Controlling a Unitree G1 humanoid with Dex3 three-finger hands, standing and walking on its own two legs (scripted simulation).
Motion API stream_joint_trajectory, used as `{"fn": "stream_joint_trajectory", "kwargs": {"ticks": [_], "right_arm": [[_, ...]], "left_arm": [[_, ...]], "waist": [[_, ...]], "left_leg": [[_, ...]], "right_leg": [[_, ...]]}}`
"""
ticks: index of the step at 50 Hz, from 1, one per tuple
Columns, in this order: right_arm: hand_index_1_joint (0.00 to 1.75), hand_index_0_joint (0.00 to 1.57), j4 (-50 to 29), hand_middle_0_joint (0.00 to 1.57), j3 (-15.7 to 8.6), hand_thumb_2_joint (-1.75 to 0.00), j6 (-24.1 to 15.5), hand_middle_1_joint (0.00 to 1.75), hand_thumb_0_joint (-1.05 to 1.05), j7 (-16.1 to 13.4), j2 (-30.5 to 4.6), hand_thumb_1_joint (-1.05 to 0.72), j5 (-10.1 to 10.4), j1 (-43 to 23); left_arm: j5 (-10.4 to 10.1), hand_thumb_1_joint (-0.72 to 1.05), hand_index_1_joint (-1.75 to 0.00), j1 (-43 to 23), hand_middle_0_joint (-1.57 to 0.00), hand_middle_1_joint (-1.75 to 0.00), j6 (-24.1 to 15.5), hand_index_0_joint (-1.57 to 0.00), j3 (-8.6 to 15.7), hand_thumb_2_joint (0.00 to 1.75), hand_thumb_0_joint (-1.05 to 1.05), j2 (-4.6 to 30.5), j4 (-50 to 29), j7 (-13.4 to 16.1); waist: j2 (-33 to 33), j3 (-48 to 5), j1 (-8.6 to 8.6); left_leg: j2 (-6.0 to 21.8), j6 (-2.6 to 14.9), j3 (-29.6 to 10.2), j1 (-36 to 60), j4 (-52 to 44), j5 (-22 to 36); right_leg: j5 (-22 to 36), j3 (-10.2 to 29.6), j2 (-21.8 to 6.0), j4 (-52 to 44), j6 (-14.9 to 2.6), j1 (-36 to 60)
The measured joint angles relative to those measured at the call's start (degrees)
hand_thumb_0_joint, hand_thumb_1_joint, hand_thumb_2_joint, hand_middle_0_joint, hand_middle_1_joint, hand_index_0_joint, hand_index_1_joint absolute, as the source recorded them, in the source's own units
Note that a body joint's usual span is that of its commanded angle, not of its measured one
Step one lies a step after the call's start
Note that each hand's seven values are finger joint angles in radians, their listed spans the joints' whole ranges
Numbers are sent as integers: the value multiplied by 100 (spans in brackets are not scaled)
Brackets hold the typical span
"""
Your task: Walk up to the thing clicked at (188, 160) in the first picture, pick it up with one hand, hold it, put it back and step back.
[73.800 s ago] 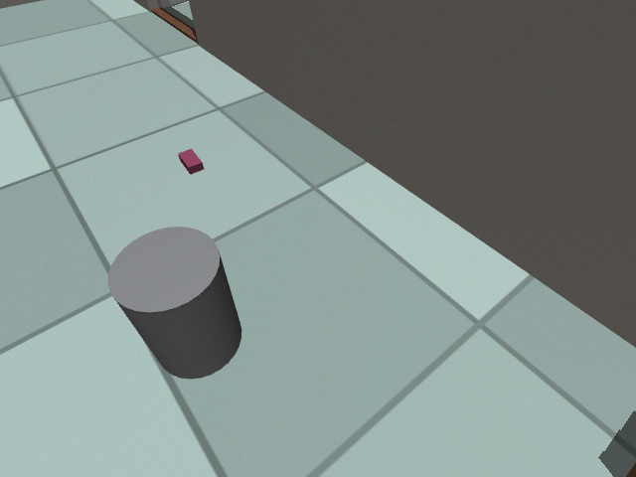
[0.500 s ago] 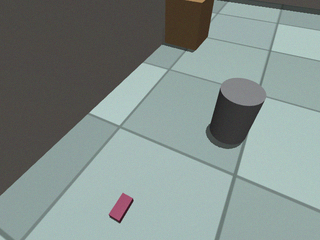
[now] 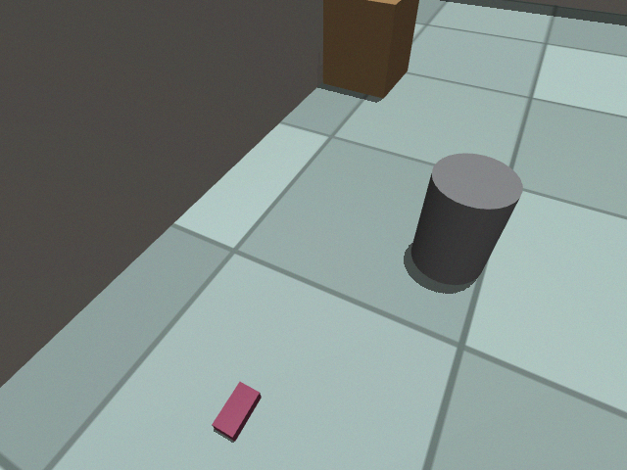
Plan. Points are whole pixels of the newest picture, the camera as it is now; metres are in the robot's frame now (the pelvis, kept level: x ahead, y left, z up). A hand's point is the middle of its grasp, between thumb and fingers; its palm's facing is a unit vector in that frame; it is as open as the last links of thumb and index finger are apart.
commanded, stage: stand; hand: left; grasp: from above
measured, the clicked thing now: (237, 410) +0.44 +0.27 -0.76
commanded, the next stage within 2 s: step back in 0.66 s
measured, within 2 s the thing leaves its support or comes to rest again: neither
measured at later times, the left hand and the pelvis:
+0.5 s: hand out of the picture +0.08 +0.24 -0.15, palm faces +0.00 -0.94 -0.35, open 7.4 cm; pelvis +0.00 -0.01 +0.00, yaw +0 degrees
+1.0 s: hand out of the picture +0.10 +0.31 -0.18, palm faces -0.03 -0.93 -0.38, open 7.4 cm; pelvis -0.05 +0.04 -0.03, yaw +1 degrees
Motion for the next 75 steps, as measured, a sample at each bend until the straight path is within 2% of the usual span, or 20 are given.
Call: {"fn": "stream_joint_trajectory", "kwargs": {"ticks": [33, 36, 38, 42, 45, 47, 49, 50, 51, 53, 55, 57, 59, 63, 66, 71, 73, 75], "right_arm": [[30, 20, -5, 21, 31, -90, 16, 30, 1, 28, -31, -90, 12, 102], [30, 20, -174, 21, -5, -90, 93, 30, 1, 65, -104, -90, 89, 9], [30, 20, -349, 21, -48, -90, 141, 30, 1, 66, -178, -90, 140, -102], [30, 20, -706, 21, -169, -90, 269, 30, 1, 83, -327, -90, 139, -191], [30, 20, -912, 21, -233, -90, 311, 30, 1, 108, -420, -90, 165, -85], [30, 20, -993, 21, -248, -90, 323, 30, 1, 107, -463, -90, 157, 19], [30, 20, -1031, 21, -267, -90, 293, 30, 1, 93, -482, -90, 114, 130], [30, 20, -1012, 21, -293, -90, 267, 30, 1, 64, -420, -90, 65, 140], [30, 20, -1002, 20, -297, -90, 251, 30, 1, 47, -323, -90, 7, 140], [30, 20, -1045, 20, -246, -90, 229, 30, 1, 65, -198, -90, -44, 200], [30, 20, -1111, 21, -213, -90, 219, 30, 1, 58, -122, -90, -46, 286], [30, 20, -1162, 21, -184, -90, 224, 30, 1, 7, -65, -90, -62, 329], [30, 21, -1215, 21, -174, -90, 222, 30, 1, -50, -41, -90, -35, 306], [30, 21, -1379, 21, -181, -90, 191, 30, 1, -132, -19, -90, 1, 206], [30, 21, -1514, 21, -177, -90, 170, 30, 1, -134, -13, -90, 8, 114], [30, 21, -1612, 21, -163, -90, 200, 30, 1, -83, -80, -90, 47, 22], [30, 21, -1566, 21, -174, -90, 238, 30, 1, -63, -160, -90, 77, -35], [30, 21, -1494, 21, -186, -90, 287, 30, 1, -49, -195, -90, 118, -32]], "left_arm": [[-14, 91, -30, 57, -20, -30, -21, -21, -34, 90, 1, 74, -48, -38], [-104, 90, -30, 16, -20, -30, 22, -21, 73, 90, 1, 97, -219, -52], [-122, 90, -30, -52, -20, -31, 50, -21, 131, 90, 1, 141, -380, -39], [-26, 90, -30, -158, -20, -31, 152, -21, 212, 90, 1, 242, -711, -13], [52, 90, -30, -249, -20, -31, 238, -21, 226, 90, 1, 322, -936, 3], [75, 90, -30, -321, -20, -31, 276, -21, 222, 90, 1, 371, -1107, 16], [35, 90, -30, -396, -20, -31, 322, -21, 205, 90, 1, 426, -1273, 22], [-9, 90, -30, -465, -20, -31, 353, -21, 211, 90, 1, 483, -1334, 24], [-55, 90, -30, -539, -20, -30, 390, -21, 233, 90, 1, 534, -1377, 36], [-83, 91, -30, -584, -20, -30, 442, -21, 251, 90, 1, 534, -1433, 94], [-80, 91, -30, -564, -20, -30, 471, -20, 222, 90, 1, 479, -1412, 129], [-121, 91, -30, -496, -20, -30, 484, -20, 189, 90, 1, 442, -1424, 119], [-121, 91, -30, -380, -20, -30, 470, -20, 172, 90, 1, 408, -1473, 103], [-70, 91, -30, -142, -20, -30, 452, -21, 189, 90, 1, 357, -1486, 81], [-43, 91, -30, -7, -20, -30, 458, -21, 219, 90, 1, 360, -1468, 71], [22, 91, -30, 184, -20, -30, 395, -21, 268, 90, 1, 347, -1464, 29], [59, 91, -30, 223, -20, -30, 343, -21, 289, 90, 1, 268, -1422, 20], [78, 91, -30, 314, -20, -30, 309, -21, 272, 90, 1, 216, -1452, -20]], "waist": [[-22, -11, -32], [19, 142, -66], [30, 364, -80], [-97, 664, -50], [-169, 708, -83], [-191, 712, -101], [-202, 714, -156], [-332, 778, -165], [-500, 877, -123], [-559, 958, -112], [-462, 937, -219], [-436, 883, -217], [-421, 862, -175], [-365, 890, -143], [-329, 920, -125], [-193, 873, -66], [40, 886, -81], [228, 788, -126]], "left_leg": [[86, -79, 1, 3, -31, -34], [111, -46, -27, -336, 447, -192], [99, 42, -22, -666, 974, -246], [-223, 235, -106, -1362, 2668, -1474], [-327, 279, -116, -1519, 3241, -1721], [-281, 269, -87, -1375, 2988, -1590], [-189, 240, -50, -1017, 2100, -1092], [-274, 248, -7, -886, 1863, -1246], [-374, 296, 80, -845, 1830, -1238], [-361, 378, 115, -859, 1835, -1141], [-280, 428, 17, -864, 1689, -981], [-257, 443, 49, -838, 1439, -797], [-262, 467, 145, -820, 1273, -672], [-306, 548, 314, -829, 1255, -594], [-333, 583, 453, -911, 1387, -596], [-316, 578, 655, -1150, 1803, -684], [-177, 539, 608, -1226, 2045, -747], [-113, 446, 396, -1331, 2195, -753]], "right_leg": [[-54, 0, 84, 22, -84, -31], [-120, -24, 114, 274, -109, -258], [-153, -18, 111, 472, -130, -423], [-213, 109, -50, 873, -106, -796], [-264, 130, -159, 1138, -34, -1085], [-318, 117, -197, 1348, 53, -1279], [-437, 70, -233, 1668, 166, -1485], [-509, 119, -330, 1869, 195, -1582], [-621, 327, -343, 2098, 106, -1663], [-1580, 786, 50, 2797, -8, -1825], [-2065, 1004, 473, 3555, -51, -1948], [-1966, 1133, 692, 4121, -81, -2055], [-1780, 1159, 753, 4387, -62, -2061], [-1702, 1054, 639, 4009, 83, -1733], [-1727, 952, 511, 3455, 113, -1465], [-1384, 642, 278, 2157, -27, -953], [-887, 530, 375, 1815, -89, -790], [-799, 405, 480, 1724, -136, -778]]}}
